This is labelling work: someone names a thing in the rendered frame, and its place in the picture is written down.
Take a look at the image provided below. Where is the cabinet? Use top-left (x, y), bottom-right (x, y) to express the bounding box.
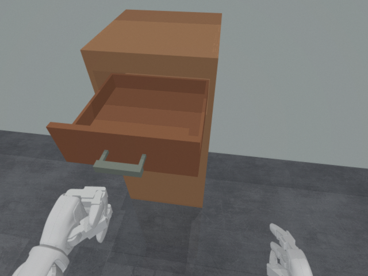
top-left (80, 9), bottom-right (222, 208)

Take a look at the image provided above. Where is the drawer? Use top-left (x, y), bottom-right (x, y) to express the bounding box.
top-left (46, 73), bottom-right (209, 177)

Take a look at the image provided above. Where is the robot left hand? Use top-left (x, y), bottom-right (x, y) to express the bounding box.
top-left (40, 186), bottom-right (113, 255)

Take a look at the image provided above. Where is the handle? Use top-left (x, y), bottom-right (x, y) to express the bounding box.
top-left (93, 150), bottom-right (147, 178)

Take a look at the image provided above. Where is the robot right hand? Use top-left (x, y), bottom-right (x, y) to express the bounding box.
top-left (267, 223), bottom-right (313, 276)

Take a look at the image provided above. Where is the robot left forearm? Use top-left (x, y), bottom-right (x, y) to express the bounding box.
top-left (12, 245), bottom-right (70, 276)

